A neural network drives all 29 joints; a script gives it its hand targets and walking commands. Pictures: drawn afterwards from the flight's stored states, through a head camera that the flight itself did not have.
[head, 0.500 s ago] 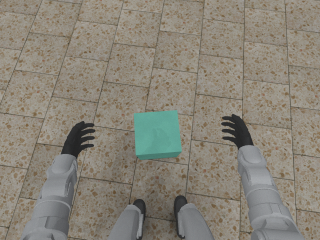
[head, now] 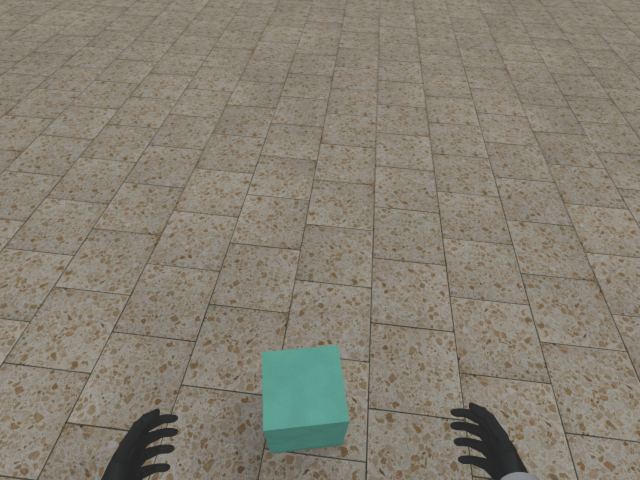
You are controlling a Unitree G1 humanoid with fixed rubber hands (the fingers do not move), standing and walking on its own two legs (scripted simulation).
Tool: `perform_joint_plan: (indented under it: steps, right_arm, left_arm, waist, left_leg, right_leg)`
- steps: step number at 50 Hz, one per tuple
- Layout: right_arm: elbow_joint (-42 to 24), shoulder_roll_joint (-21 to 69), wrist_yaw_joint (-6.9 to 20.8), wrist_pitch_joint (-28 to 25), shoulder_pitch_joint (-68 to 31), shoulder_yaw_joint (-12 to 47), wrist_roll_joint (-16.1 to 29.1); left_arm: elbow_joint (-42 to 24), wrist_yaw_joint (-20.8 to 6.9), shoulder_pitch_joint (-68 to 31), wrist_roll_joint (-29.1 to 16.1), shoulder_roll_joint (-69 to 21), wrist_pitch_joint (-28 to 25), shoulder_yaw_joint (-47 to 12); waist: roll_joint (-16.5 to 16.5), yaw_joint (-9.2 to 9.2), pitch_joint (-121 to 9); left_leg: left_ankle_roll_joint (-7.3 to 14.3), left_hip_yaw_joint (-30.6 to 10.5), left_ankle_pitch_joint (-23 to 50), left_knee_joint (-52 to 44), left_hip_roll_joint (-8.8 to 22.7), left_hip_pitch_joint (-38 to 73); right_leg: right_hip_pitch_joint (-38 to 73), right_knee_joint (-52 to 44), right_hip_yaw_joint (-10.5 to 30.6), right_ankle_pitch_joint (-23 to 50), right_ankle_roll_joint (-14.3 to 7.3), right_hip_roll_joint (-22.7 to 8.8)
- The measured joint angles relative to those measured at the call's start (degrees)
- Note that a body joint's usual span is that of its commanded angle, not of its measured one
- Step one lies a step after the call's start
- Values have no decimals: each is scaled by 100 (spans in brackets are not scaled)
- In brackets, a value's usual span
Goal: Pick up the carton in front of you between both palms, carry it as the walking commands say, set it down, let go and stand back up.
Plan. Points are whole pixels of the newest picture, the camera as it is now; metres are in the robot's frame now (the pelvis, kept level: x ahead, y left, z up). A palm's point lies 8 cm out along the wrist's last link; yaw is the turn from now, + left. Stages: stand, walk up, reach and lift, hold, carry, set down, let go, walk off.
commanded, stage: let go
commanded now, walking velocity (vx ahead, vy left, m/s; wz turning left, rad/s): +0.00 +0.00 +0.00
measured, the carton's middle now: (303, 400) +0.43 +0.02 -0.65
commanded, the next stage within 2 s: stand in 0.38 s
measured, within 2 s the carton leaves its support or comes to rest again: neither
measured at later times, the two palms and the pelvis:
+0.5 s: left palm out of the picture +0.16 +0.27 -0.07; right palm out of the picture +0.14 -0.25 -0.08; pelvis +0.00 +0.01 -0.01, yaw +0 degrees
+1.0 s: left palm out of the picture +0.12 +0.29 -0.10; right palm out of the picture +0.12 -0.27 -0.09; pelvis +0.00 +0.01 -0.01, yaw +0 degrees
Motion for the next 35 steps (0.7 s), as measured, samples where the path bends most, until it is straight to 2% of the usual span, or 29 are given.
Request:
perform_joint_plan:
  steps: [11,14,19,26,35]
  right_arm:
    - [-211,-25,106,514,-14,48,-13]
    - [-235,-6,104,553,-22,44,-37]
    - [-105,-49,-28,372,59,83,21]
    - [937,-336,-221,-178,-65,-73,-87]
    - [1357,-548,-327,-385,-75,-188,-109]
  left_arm:
    - [-102,-4,-152,177,-45,498,17]
    - [-126,-4,-132,181,-45,534,20]
    - [-399,192,-117,187,5,894,-61]
    - [781,412,-214,63,351,12,153]
    - [1421,521,-110,124,517,-320,185]
  waist:
    - [-38,-35,404]
    - [-26,-39,454]
    - [20,-40,433]
    - [-32,-70,-130]
    - [-74,-84,-200]
  left_leg:
    - [3,13,-111,90,18,636]
    - [12,15,-115,97,8,681]
    - [37,-15,-189,252,-28,629]
    - [59,-7,-320,534,-57,104]
    - [89,19,-331,521,-69,31]
  right_leg:
    - [645,57,11,-86,-2,21]
    - [690,64,13,-91,6,11]
    - [666,189,-19,-165,26,-20]
    - [147,458,-15,-293,57,-40]
    - [82,414,10,-282,84,-52]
